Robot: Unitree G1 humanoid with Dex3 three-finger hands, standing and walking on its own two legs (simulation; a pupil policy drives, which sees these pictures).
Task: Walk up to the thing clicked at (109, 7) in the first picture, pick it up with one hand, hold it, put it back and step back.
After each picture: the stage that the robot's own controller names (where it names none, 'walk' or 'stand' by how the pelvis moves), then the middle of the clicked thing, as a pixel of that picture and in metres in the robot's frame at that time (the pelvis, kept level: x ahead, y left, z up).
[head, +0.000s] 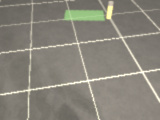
stand; (109, 10) +2.08 -0.44 -0.66
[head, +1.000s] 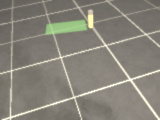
walk; (90, 19) +1.99 -0.03 -0.63
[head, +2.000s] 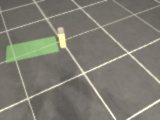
walk; (61, 37) +1.41 +0.29 -0.65
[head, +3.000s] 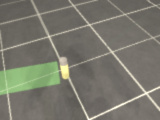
walk; (64, 68) +0.95 +0.22 -0.65
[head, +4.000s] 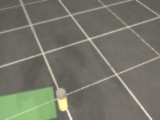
walk; (62, 100) +0.61 +0.16 -0.62
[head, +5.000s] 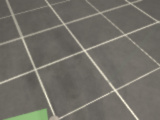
stand; out of the picture +0.41 +0.21 -0.64
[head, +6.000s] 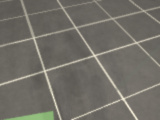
stand; out of the picture +0.40 +0.15 -0.65
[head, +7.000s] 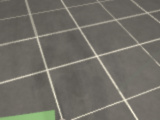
stand; out of the picture +0.40 +0.14 -0.65
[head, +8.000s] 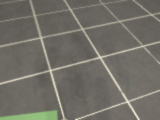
stand; out of the picture +0.41 +0.13 -0.65
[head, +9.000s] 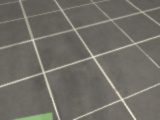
stand; out of the picture +0.40 +0.17 -0.66
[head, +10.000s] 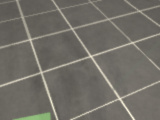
stand; out of the picture +0.40 +0.18 -0.66
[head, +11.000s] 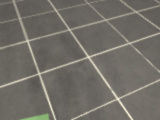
go down; out of the picture +0.39 +0.18 -0.66
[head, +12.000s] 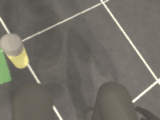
go down; (17, 53) +0.46 +0.25 -0.26
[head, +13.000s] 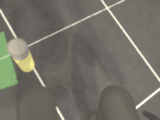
approach; (23, 57) +0.46 +0.25 -0.27
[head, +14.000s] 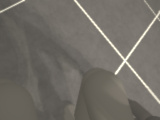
close in; out of the picture +0.43 +0.30 -0.16
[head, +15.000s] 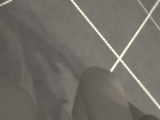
close; out of the picture +0.42 +0.30 -0.15
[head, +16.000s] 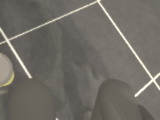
lift; out of the picture +0.33 +0.26 -0.07
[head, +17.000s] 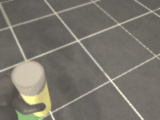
hold; (36, 94) +0.30 +0.15 +0.06
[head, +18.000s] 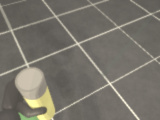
hold; (39, 98) +0.30 +0.15 +0.02
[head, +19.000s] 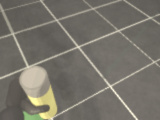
crouch; (42, 96) +0.31 +0.14 +0.02
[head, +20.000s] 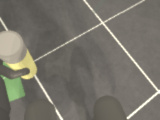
crouch; (20, 60) +0.42 +0.19 -0.05
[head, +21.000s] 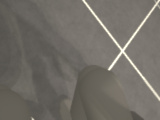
lower; out of the picture +0.42 +0.28 -0.17
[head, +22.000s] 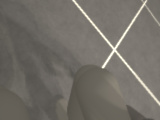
lower; out of the picture +0.42 +0.29 -0.16
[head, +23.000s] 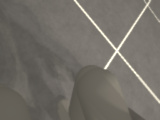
lower; out of the picture +0.41 +0.29 -0.16
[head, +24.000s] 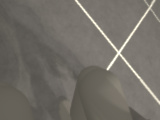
lower; out of the picture +0.40 +0.29 -0.16
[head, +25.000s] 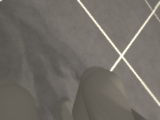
loosen; out of the picture +0.40 +0.26 -0.16
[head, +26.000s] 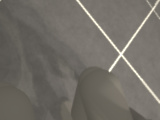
withdraw; out of the picture +0.41 +0.25 -0.17
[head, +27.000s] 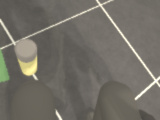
walk; (27, 60) +0.43 +0.22 -0.22
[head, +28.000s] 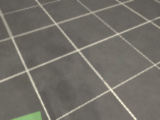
stand; out of the picture +0.36 +0.14 -0.59
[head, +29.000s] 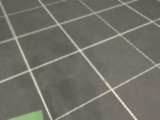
stand; out of the picture +0.37 +0.16 -0.60
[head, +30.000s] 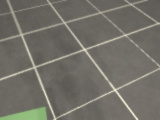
stand; out of the picture +0.37 +0.15 -0.61
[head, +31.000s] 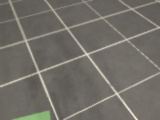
walk; out of the picture +0.38 +0.14 -0.66
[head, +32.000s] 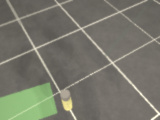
walk; (66, 100) +0.53 +0.14 -0.63
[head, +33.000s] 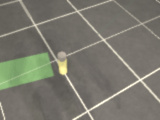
walk; (62, 63) +0.86 +0.13 -0.63
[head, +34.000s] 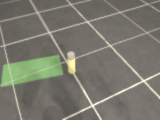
stand; (71, 63) +1.04 +0.13 -0.64
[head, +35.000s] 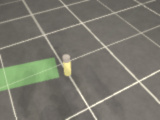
stand; (67, 65) +1.02 +0.15 -0.66
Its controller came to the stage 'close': yes
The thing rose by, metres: 0.67
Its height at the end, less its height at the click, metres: +0.00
